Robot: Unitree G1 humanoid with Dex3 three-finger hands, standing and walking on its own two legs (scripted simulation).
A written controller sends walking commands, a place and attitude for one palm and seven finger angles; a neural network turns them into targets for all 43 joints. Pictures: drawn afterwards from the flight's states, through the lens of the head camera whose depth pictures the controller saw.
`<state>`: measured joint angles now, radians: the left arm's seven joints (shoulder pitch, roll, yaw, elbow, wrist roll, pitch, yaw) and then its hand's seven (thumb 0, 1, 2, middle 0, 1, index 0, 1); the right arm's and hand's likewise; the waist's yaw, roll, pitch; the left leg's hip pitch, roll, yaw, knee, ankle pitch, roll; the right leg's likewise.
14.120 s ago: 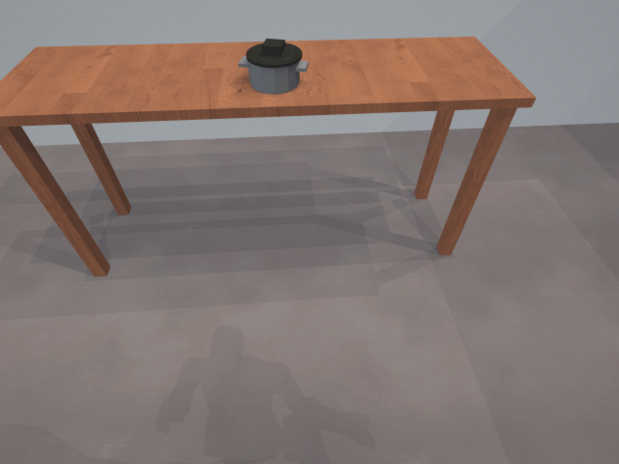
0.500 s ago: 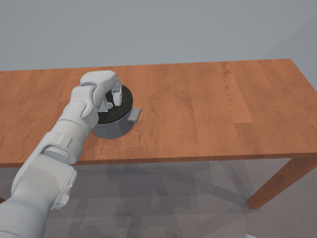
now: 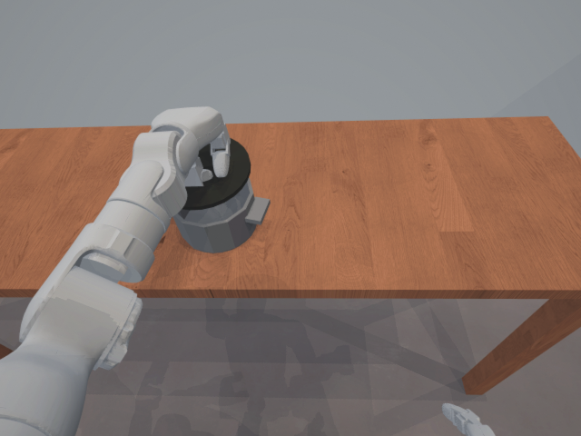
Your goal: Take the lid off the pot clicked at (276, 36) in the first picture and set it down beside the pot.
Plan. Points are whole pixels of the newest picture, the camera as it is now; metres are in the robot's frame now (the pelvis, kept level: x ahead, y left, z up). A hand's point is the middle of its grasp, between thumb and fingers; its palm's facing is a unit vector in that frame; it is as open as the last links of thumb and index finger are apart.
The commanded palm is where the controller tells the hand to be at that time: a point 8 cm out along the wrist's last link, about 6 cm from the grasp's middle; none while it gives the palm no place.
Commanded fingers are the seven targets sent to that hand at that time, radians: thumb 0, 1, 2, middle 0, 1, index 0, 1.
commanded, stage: lift the lid straight up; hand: left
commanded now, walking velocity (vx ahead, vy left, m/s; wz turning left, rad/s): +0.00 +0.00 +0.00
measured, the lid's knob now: (198, 159) +0.49 +0.14 +0.12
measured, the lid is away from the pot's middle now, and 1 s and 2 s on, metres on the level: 0.00 0.03 0.09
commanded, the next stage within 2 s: move the lid sideways beside the pot in 1.22 s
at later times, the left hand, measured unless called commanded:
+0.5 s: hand (194, 137) +0.47 +0.12 +0.19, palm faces -0.27 -0.02 -0.96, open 4.3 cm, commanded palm +0.45 +0.13 +0.26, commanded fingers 0.00 0.58 1.12 -0.61 -0.91 -1.15 -1.15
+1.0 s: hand (196, 104) +0.48 +0.11 +0.23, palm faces -0.25 -0.01 -0.97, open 4.3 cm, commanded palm +0.46 +0.13 +0.30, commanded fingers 0.00 0.58 1.12 -0.61 -0.91 -1.15 -1.15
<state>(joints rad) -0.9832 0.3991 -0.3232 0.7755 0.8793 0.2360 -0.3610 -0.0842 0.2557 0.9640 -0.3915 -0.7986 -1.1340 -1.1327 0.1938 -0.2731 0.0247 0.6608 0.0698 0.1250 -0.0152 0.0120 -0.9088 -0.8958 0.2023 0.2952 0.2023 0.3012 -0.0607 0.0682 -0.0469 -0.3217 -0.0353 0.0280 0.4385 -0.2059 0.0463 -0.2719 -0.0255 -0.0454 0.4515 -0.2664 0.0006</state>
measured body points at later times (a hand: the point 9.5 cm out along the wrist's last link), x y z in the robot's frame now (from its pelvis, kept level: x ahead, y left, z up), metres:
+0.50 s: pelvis +0.00 +0.00 +0.00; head +0.02 -0.03 +0.45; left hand +0.47 +0.12 +0.24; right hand +0.11 -0.25 -0.13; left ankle +0.01 +0.09 -0.74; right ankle -0.03 -0.12 -0.74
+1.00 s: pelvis +0.00 +0.00 +0.00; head +0.03 -0.03 +0.45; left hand +0.49 +0.11 +0.28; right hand +0.11 -0.25 -0.13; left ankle +0.01 +0.09 -0.74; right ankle -0.03 -0.12 -0.74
